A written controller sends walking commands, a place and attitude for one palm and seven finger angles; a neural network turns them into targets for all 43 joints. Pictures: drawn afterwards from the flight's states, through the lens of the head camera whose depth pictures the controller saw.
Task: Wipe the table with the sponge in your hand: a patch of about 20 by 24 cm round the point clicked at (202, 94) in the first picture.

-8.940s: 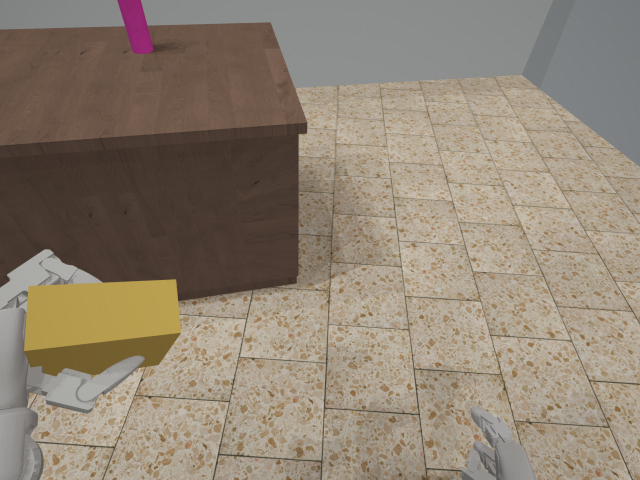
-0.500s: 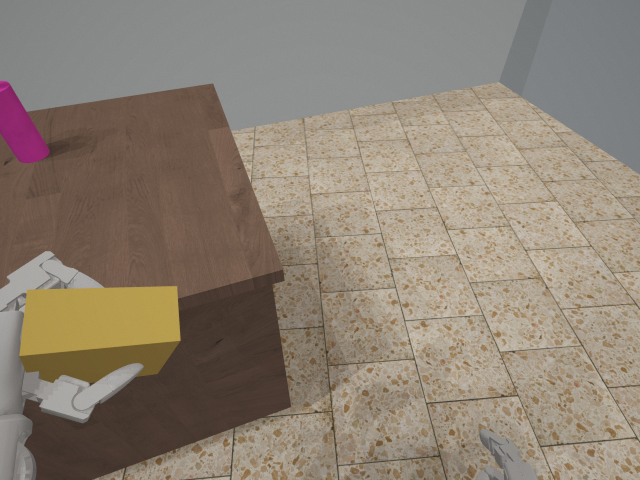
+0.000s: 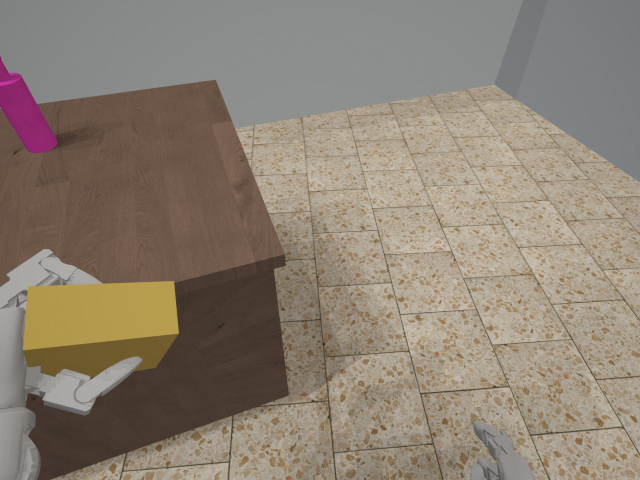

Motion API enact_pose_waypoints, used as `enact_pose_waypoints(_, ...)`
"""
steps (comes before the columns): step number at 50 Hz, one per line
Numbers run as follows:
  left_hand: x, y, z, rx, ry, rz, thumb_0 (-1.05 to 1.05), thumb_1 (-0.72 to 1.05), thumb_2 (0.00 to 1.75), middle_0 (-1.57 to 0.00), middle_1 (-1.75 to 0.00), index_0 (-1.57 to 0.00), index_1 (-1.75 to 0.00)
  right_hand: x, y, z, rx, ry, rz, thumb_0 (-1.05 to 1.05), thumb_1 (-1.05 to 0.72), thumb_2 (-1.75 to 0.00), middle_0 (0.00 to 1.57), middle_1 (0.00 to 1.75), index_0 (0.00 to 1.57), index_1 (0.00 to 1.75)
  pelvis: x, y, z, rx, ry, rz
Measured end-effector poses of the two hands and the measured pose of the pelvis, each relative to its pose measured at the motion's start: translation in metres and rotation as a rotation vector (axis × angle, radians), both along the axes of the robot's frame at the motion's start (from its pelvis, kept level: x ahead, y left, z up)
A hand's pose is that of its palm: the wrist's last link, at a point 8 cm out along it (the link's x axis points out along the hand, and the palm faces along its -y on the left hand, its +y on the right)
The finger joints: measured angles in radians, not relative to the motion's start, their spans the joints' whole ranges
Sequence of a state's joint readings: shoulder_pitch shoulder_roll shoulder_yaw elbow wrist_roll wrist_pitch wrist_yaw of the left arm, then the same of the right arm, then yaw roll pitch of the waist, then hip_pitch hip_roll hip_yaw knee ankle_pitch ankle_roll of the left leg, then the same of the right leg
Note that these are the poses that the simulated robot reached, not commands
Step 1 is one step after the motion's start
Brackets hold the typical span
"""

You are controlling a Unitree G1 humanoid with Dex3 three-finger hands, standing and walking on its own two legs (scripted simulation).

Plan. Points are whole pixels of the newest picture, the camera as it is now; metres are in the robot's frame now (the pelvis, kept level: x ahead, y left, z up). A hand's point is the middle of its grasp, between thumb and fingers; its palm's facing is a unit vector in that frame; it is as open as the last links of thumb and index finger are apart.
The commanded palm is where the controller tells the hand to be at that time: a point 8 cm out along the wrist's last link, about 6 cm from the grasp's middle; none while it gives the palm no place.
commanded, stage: look again from close up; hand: left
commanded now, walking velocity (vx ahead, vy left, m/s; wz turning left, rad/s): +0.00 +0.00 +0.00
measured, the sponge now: (123, 332) +0.22 +0.21 +0.14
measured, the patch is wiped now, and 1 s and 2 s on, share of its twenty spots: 0.00 0.00 0.00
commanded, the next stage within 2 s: shuffle to correct the standing spot in 0.36 s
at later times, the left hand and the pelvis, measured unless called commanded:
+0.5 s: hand (38, 292) +0.25 +0.31 +0.15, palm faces +0.35 -0.85 -0.40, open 9.7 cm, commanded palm +0.19 +0.33 +0.18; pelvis +0.03 +0.05 +0.00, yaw +0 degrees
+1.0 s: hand (76, 236) +0.32 +0.30 +0.16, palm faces +0.36 -0.86 -0.37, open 9.6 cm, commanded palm +0.26 +0.34 +0.18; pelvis +0.10 +0.06 -0.02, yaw -1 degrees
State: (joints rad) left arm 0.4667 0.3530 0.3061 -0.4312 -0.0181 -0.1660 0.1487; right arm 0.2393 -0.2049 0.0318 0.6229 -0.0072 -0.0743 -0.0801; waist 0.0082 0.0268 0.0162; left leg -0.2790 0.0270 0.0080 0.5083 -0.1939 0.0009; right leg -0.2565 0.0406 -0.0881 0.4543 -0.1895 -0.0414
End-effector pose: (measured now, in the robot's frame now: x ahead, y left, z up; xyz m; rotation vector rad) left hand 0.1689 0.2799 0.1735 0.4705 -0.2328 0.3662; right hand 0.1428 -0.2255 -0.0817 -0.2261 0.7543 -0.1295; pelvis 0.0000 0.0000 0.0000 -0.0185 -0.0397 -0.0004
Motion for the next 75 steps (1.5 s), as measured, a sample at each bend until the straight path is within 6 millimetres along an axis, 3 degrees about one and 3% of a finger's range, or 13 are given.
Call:
enact_pose_waypoints(6, 0.008, 0.011, 0.004, 0.067, 0.005, -0.002, 0.00, -0.45, 1.01, -0.79, -1.35, -0.78, -1.35, -0.001, 0.009, -0.002, -0.004, 0.016, 0.025, 0.01, -0.90, -0.89, 0.20, 0.30, 0.20, 0.30, 0.000, 0.005, 0.000, 0.001, 0.004, 0.001)
enact_pose_waypoints(10, 0.028, 0.051, 0.025, 0.126, -0.123, 0.026, 0.00, -0.45, 1.01, -0.80, -1.34, -0.78, -1.35, -0.001, 0.016, 0.000, -0.009, 0.031, 0.059, 0.01, -0.90, -0.89, 0.20, 0.30, 0.20, 0.30, -0.004, 0.009, -0.002, -0.015, 0.017, -0.004)
enact_pose_waypoints(13, 0.033, 0.059, 0.016, 0.048, -0.130, 0.026, 0.00, -0.45, 1.01, -0.80, -1.35, -0.78, -1.35, 0.002, 0.021, 0.008, -0.007, -0.007, 0.041, 0.01, -0.90, -0.89, 0.20, 0.30, 0.20, 0.30, -0.001, 0.022, 0.000, -0.008, 0.015, -0.026)
enact_pose_waypoints(17, 0.035, 0.043, -0.008, -0.043, -0.048, -0.082, 0.00, -0.45, 1.01, -0.80, -1.35, -0.78, -1.35, 0.009, 0.033, 0.020, -0.018, -0.044, 0.017, 0.01, -0.90, -0.89, 0.20, 0.30, 0.20, 0.30, 0.012, 0.042, 0.004, -0.004, 0.024, -0.035)
enact_pose_waypoints(22, 0.040, 0.050, -0.016, -0.007, -0.027, -0.143, 0.00, -0.45, 1.01, -0.80, -1.35, -0.78, -1.35, 0.029, 0.054, 0.025, -0.038, -0.049, 0.057, 0.01, -0.90, -0.89, 0.20, 0.30, 0.20, 0.30, 0.023, 0.051, 0.002, 0.009, 0.021, -0.007)
enact_pose_waypoints(28, 0.049, 0.086, 0.008, 0.047, -0.142, -0.039, 0.00, -0.45, 1.01, -0.80, -1.34, -0.78, -1.35, 0.064, 0.079, 0.029, -0.025, -0.072, 0.139, 0.01, -0.90, -0.89, 0.20, 0.30, 0.20, 0.30, 0.037, 0.059, 0.001, -0.005, 0.031, 0.004)
enact_pose_waypoints(33, 0.060, 0.083, 0.011, 0.000, -0.181, -0.025, 0.00, -0.45, 1.01, -0.80, -1.34, -0.79, -1.35, 0.092, 0.091, 0.029, -0.004, -0.104, 0.163, 0.01, -0.90, -0.89, 0.20, 0.30, 0.20, 0.30, 0.055, 0.065, -0.001, -0.011, 0.043, -0.008)
enact_pose_waypoints(44, 0.112, 0.066, -0.009, -0.004, -0.088, -0.083, 0.00, -0.45, 1.01, -0.80, -1.34, -0.79, -1.35, 0.117, 0.071, 0.017, -0.003, -0.089, 0.077, 0.01, -0.90, -0.89, 0.20, 0.30, 0.20, 0.30, 0.088, 0.061, -0.012, -0.020, 0.043, -0.021)
enact_pose_waypoints(53, 0.117, 0.073, 0.000, 0.050, -0.184, -0.110, 0.00, -0.45, 1.01, -0.80, -1.34, -0.79, -1.35, 0.114, 0.048, 0.004, -0.073, 0.005, 0.018, 0.01, -0.90, -0.89, 0.20, 0.30, 0.20, 0.30, 0.107, 0.071, -0.024, -0.008, 0.043, -0.022)
enact_pose_waypoints(58, 0.141, 0.083, 0.000, 0.047, -0.123, -0.079, 0.00, -0.45, 1.01, -0.80, -1.34, -0.79, -1.35, 0.114, 0.061, 0.001, -0.032, 0.011, -0.033, 0.01, -0.90, -0.89, 0.20, 0.29, 0.20, 0.30, 0.119, 0.080, -0.015, 0.002, 0.024, -0.051)
enact_pose_waypoints(65, 0.174, 0.066, 0.016, 0.080, -0.075, -0.153, 0.00, -0.45, 1.01, -0.80, -1.34, -0.79, -1.35, 0.121, 0.081, -0.002, 0.059, 0.007, -0.050, 0.01, -0.90, -0.89, 0.20, 0.30, 0.20, 0.30, 0.141, 0.082, -0.005, 0.003, 0.030, -0.049)
enact_pose_waypoints(71, 0.176, 0.067, 0.014, 0.185, -0.068, -0.155, 0.00, -0.45, 1.01, -0.80, -1.34, -0.79, -1.35, 0.147, 0.076, -0.030, 0.059, 0.025, -0.020, 0.01, -0.90, -0.89, 0.20, 0.30, 0.20, 0.30, 0.155, 0.079, -0.025, -0.008, 0.012, -0.016)
enact_pose_waypoints(75, 0.169, 0.085, 0.007, 0.127, -0.065, -0.060, 0.00, -0.45, 1.01, -0.80, -1.34, -0.79, -1.35, 0.162, 0.071, -0.022, 0.034, 0.047, 0.009, 0.01, -0.90, -0.89, 0.20, 0.30, 0.20, 0.30, 0.159, 0.079, -0.019, 0.013, 0.006, -0.038)
